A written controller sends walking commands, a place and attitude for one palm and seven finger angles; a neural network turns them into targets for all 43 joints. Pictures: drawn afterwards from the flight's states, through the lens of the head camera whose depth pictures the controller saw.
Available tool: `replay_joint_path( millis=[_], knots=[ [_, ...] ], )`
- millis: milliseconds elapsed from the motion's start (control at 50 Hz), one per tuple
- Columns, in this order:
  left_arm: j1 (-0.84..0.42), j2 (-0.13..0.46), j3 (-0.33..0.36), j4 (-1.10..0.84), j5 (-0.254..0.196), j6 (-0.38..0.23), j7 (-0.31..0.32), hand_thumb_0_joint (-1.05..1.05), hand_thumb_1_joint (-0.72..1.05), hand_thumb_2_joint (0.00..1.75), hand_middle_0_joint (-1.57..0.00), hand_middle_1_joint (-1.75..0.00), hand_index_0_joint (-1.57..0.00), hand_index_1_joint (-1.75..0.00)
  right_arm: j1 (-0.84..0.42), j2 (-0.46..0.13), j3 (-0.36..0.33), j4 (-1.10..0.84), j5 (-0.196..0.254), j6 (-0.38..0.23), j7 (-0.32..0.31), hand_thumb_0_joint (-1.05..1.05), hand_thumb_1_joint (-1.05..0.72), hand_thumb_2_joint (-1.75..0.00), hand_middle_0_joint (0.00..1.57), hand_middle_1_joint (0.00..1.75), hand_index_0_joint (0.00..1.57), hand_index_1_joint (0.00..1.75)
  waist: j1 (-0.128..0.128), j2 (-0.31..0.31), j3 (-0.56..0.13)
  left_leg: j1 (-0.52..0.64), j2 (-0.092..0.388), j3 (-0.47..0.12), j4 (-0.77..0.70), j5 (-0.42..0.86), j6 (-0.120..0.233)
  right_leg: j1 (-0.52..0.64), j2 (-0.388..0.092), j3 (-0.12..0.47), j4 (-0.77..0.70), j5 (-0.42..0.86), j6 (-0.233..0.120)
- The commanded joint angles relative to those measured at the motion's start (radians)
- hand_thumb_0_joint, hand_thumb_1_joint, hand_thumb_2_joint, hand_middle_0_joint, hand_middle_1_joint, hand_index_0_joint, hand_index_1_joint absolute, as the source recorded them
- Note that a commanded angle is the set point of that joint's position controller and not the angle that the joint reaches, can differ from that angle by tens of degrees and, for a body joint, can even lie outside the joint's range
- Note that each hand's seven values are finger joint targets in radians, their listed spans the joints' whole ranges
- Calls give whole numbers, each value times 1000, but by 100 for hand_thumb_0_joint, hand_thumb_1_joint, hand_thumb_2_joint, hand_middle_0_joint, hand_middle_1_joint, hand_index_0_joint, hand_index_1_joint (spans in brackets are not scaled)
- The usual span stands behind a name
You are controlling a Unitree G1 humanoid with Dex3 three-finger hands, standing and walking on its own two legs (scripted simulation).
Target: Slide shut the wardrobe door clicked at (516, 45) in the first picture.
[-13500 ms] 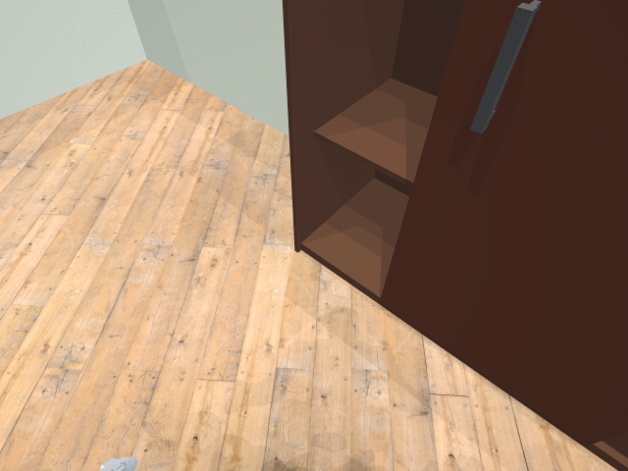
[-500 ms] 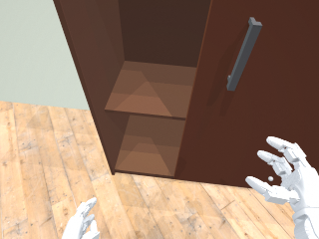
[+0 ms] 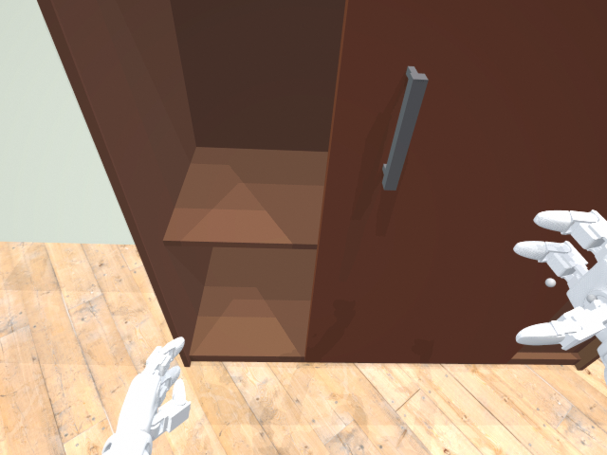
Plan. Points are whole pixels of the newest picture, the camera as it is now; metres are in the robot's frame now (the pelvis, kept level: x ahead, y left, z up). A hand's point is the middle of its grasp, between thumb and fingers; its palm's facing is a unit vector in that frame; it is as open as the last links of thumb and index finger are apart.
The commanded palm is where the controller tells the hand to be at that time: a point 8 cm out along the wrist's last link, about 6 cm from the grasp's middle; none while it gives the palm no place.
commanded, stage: raise the hand with hooked fingers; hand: right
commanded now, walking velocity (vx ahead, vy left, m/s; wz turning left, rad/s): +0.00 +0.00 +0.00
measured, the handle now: (399, 131) +0.56 -0.15 +0.18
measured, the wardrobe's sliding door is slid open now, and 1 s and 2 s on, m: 0.39 0.39 0.39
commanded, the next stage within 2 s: move the hooked fingers beside the handle in 0.72 s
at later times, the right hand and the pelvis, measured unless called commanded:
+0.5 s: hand (540, 261) +0.28 -0.25 +0.19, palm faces +0.04 +1.00 -0.08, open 14.0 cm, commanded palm +0.24 -0.30 +0.20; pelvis +0.00 +0.01 +0.00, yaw +1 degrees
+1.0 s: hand (545, 239) +0.30 -0.26 +0.20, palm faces +0.09 +0.99 -0.06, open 14.0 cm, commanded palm +0.27 -0.29 +0.20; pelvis +0.01 +0.01 +0.00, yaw +0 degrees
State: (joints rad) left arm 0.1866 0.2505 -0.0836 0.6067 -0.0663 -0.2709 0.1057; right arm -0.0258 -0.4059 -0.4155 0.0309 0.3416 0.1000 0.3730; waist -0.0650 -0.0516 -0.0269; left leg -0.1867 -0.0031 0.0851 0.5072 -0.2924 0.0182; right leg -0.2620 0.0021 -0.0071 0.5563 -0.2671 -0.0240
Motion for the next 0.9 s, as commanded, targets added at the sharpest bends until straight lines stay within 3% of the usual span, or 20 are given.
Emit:
replay_joint_path(
  millis=[0, 60, 120, 180, 220, 280, 300, 360, 380, 400, 440, 480, 540, 580, 640, 680, 700, 760, 780, 880],
  knots=[
    [-105, 127, 46, -150, -10, -39, 13, 0, 90, 90, -20, -30, -20, -30, -321, -277, -90, -237, 7, -4, 24, 0, 50, -30, 30, 120, 30, 120, 18, -34, -162, -13, -13, -29, -93, 208, 8, 144, -1, 58, -107, 178, -9],
    [-117, 118, 41, -152, -5, -39, 15, 0, 90, 90, -20, -30, -20, -30, -368, -337, -155, -271, 11, -26, 20, 0, 50, -30, 30, 120, 30, 120, 9, -38, -226, 18, -16, -25, -96, 226, 7, 189, 0, 59, -112, 207, -8],
    [-123, 114, 35, -136, -4, -39, 14, 0, 90, 90, -20, -30, -20, -30, -391, -367, -195, -222, 24, -38, 24, 0, 50, -30, 30, 120, 30, 120, 8, -61, -198, 26, -15, -28, -113, 241, 12, 194, 3, 56, -123, 216, -8],
    [-123, 123, 34, -119, -12, -32, 15, 0, 90, 90, -20, -30, -20, -30, -409, -366, -180, -113, 23, 2, 42, 0, 50, -30, 30, 120, 30, 120, 9, -63, -129, 11, -11, -34, -137, 222, 12, 162, 3, 52, -133, 187, -7],
    [-117, 132, 37, -114, -20, -30, 14, 0, 90, 90, -20, -30, -20, -30, -393, -332, -142, -3, 22, 45, 62, 0, 50, -30, 30, 120, 30, 120, 20, -5, -74, -26, -6, -33, -143, 188, 7, 133, 2, 57, -142, 145, -9],
    [-119, 143, 44, -130, -32, -21, 4, 0, 90, 90, -20, -30, -20, -30, -337, -272, -78, 56, 23, 97, 95, 0, 50, -30, 30, 120, 30, 120, 20, 47, -65, -31, 5, -48, -139, 181, 4, 108, 1, 51, -128, 136, -9],
    [-124, 150, 46, -136, -34, -19, 0, 0, 90, 90, -20, -30, -20, -30, -334, -292, -88, 42, 25, 101, 102, 0, 50, -30, 30, 120, 30, 120, 18, 49, -83, -31, 10, -55, -133, 183, 1, 102, 2, 51, -120, 134, -10],
    [-145, 140, 50, -166, -29, -21, -3, 0, 90, 90, -20, -30, -20, -30, -386, -364, -147, -128, 22, 66, 89, 0, 50, -30, 30, 120, 30, 120, 8, 14, -206, 7, 12, -66, -119, 183, -2, 146, 7, 44, -102, 156, -13],
    [-152, 132, 46, -165, -24, -22, -5, 0, 90, 90, -20, -30, -20, -30, -402, -376, -161, -187, 26, 40, 73, 0, 50, -30, 30, 120, 30, 120, 8, 9, -205, 24, 13, -70, -121, 183, 0, 147, 4, 42, -98, 169, -11],
    [-152, 130, 50, -167, -19, -29, -5, 0, 90, 90, -20, -30, -20, -30, -413, -413, -208, -233, 27, 12, 58, 0, 50, -30, 30, 120, 30, 120, 1, -25, -250, 42, 12, -75, -119, 194, 1, 164, 7, 40, -97, 180, -13],
    [-146, 119, 48, -162, -14, -39, -1, 0, 90, 90, -20, -30, -20, -30, -410, -424, -243, -282, 30, -36, 29, 0, 50, -30, 30, 120, 30, 120, -1, -60, -265, 53, 6, -62, -114, 220, 1, 194, 5, 33, -104, 205, -15],
    [-139, 119, 47, -143, -6, -42, 3, 0, 90, 90, -20, -30, -20, -30, -380, -442, -278, -250, 31, -50, 5, 0, 50, -30, 30, 120, 30, 120, -7, -53, -212, 54, 9, -72, -127, 226, 0, 159, 1, 28, -102, 201, -14],
    [-129, 124, 50, -116, -15, -41, 10, 0, 90, 90, -20, -30, -20, -30, -380, -359, -209, -117, 21, -17, 3, 0, 50, -30, 30, 120, 30, 120, 15, -64, -93, -12, 10, -63, -137, 192, 0, 134, -3, 28, -119, 156, -10],
    [-126, 132, 52, -120, -20, -38, 12, 0, 90, 90, -20, -30, -20, -30, -377, -327, -159, -67, 11, 24, 18, 0, 50, -30, 30, 120, 30, 120, 17, -52, -64, -19, 15, -73, -143, 188, -1, 119, -2, 29, -116, 147, -10],
    [-124, 140, 54, -136, -28, -34, 15, 0, 90, 90, -20, -30, -20, -30, -389, -307, -104, -68, 5, 68, 46, 0, 50, -30, 30, 120, 30, 120, 26, -46, -105, -27, 14, -70, -132, 197, -6, 137, 1, 34, -111, 146, -13],
    [-125, 137, 53, -145, -27, -32, 12, 0, 90, 90, -20, -30, -20, -30, -377, -312, -109, -96, 14, 66, 61, 0, 50, -30, 30, 120, 30, 120, 23, 16, -145, 9, 18, -79, -123, 239, -10, 137, -1, 33, -96, 176, -15],
    [-129, 139, 54, -149, -27, -31, 10, 0, 90, 90, -20, -30, -20, -30, -374, -342, -145, -107, 19, 60, 63, 0, 50, -30, 30, 120, 30, 120, 19, 38, -171, 14, 19, -86, -118, 254, -15, 138, 0, 36, -87, 181, -16],
    [-139, 128, 52, -155, -21, -34, 9, 0, 90, 90, -20, -30, -20, -30, -391, -380, -198, -190, 26, 16, 55, 0, 50, -30, 30, 120, 30, 120, 10, 11, -241, 42, 8, -59, -99, 292, -11, 178, 6, 33, -90, 226, -19],
    [-140, 125, 51, -148, -16, -33, 7, 0, 90, 90, -20, -30, -20, -30, -371, -404, -227, -180, 32, 6, 46, 0, 50, -30, 30, 120, 30, 120, 2, 8, -223, 49, 12, -76, -107, 295, -11, 162, 5, 31, -84, 224, -17],
    [-132, 119, 48, -125, -18, -40, 11, 0, 90, 90, -20, -30, -20, -30, -438, -314, -143, -125, 19, 2, 18, 0, 50, -30, 30, 120, 30, 120, 22, -62, -136, -17, 5, -57, -119, 251, 0, 169, 2, 33, -103, 196, -12]
  ],
)
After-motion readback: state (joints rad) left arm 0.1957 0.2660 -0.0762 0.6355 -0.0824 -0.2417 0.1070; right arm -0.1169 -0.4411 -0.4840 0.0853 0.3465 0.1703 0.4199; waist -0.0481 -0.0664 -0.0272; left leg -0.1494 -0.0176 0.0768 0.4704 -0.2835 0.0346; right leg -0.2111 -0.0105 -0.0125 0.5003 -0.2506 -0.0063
